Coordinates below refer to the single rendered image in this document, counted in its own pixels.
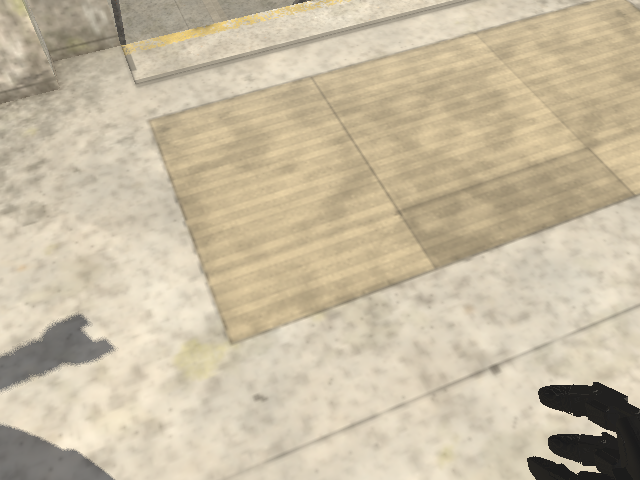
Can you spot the robot right hand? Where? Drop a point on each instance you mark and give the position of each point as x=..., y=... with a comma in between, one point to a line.
x=616, y=458

